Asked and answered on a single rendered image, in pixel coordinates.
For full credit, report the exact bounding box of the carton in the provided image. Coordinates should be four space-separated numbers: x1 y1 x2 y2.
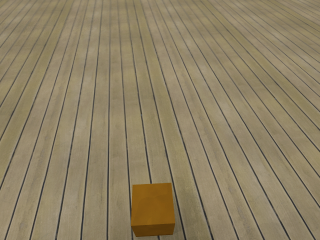
131 183 175 237

